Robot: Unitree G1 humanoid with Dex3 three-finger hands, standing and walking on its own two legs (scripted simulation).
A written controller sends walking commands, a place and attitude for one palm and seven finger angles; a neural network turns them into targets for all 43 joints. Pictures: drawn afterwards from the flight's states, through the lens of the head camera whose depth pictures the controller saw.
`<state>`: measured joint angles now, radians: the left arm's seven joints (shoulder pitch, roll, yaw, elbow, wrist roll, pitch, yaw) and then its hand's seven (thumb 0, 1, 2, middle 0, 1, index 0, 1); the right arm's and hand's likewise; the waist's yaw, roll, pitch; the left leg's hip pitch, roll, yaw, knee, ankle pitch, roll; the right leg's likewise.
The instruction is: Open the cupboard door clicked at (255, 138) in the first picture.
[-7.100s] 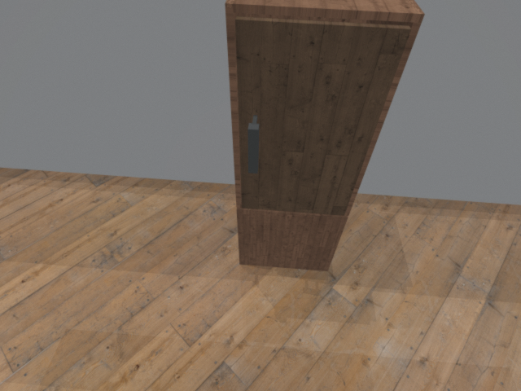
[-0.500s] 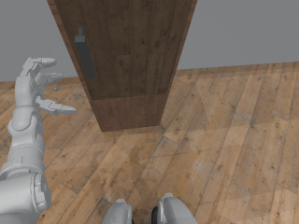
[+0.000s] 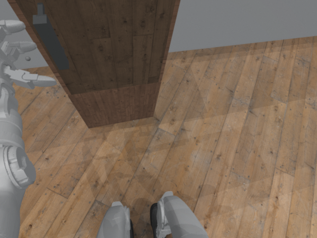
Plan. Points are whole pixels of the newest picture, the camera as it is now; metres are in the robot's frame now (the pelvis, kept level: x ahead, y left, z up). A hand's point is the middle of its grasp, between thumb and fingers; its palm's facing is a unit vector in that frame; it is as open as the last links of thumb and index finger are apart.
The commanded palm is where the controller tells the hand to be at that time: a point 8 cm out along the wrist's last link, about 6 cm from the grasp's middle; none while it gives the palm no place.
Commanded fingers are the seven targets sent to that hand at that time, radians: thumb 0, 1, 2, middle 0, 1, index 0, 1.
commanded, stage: move the hooked fingers beside the handle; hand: left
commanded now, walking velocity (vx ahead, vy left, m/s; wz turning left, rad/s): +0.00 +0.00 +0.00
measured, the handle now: (53, 38) +0.59 +0.20 +0.05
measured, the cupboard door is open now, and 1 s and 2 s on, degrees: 0 0 0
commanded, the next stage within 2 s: slide the fingers in behind the handle in 0.74 s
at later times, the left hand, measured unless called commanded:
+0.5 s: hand (24, 62) +0.52 +0.26 +0.05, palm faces +0.13 -0.99 +0.00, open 14.0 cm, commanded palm +0.50 +0.29 +0.05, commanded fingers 0.00 -0.50 0.30 -0.30 -1.20 -0.30 -1.20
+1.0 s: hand (23, 63) +0.52 +0.26 +0.05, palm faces +0.14 -0.99 -0.01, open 14.0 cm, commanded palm +0.50 +0.28 +0.05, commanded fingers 0.00 -0.50 0.30 -0.30 -1.20 -0.30 -1.20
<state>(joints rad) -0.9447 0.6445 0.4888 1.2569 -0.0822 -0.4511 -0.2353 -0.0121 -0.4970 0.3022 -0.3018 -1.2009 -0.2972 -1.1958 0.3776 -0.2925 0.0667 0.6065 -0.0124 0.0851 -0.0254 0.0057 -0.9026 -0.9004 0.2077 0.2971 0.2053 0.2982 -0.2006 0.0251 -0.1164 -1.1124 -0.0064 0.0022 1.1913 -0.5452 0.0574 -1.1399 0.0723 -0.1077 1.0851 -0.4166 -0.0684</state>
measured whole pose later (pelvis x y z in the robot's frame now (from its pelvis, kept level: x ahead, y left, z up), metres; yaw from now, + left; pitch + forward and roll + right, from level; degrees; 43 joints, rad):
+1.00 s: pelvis +0.01 +0.02 +0.00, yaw +0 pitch +26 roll -5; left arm -0.89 0.57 0.44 1.21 -0.10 -0.48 -0.21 -0.01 -0.50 0.30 -0.30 -1.20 -0.30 -1.20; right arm 0.38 -0.27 0.06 0.62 -0.02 0.11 0.00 0.00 -0.90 -0.90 0.21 0.30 0.21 0.30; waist -0.18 0.03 -0.12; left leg -1.09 -0.02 0.00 1.19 -0.56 0.08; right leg -1.10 0.06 -0.11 1.06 -0.43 -0.04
